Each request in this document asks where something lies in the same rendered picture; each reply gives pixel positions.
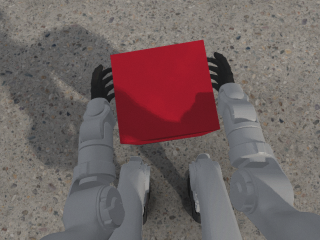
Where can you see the right robot shin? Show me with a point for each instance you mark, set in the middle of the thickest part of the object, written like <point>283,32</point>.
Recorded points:
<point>215,163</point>

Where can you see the right robot forearm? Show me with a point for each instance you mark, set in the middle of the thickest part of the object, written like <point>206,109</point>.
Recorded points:
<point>248,148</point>

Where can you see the carton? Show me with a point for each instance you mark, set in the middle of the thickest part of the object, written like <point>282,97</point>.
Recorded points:
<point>163,93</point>

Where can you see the left robot upper arm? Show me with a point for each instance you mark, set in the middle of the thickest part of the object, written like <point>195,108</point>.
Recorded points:
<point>91,214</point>

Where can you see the left robot thigh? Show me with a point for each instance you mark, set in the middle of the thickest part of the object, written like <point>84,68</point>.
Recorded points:
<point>134,183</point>

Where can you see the left robot hand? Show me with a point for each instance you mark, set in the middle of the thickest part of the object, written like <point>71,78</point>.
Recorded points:
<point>98,89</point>

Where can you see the left robot forearm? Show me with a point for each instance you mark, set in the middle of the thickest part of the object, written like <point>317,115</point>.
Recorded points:
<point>95,148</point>

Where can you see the right robot upper arm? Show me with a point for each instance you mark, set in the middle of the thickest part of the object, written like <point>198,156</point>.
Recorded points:
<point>265,196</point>

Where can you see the right robot hand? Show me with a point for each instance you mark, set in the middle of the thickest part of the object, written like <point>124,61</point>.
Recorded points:
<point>223,71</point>

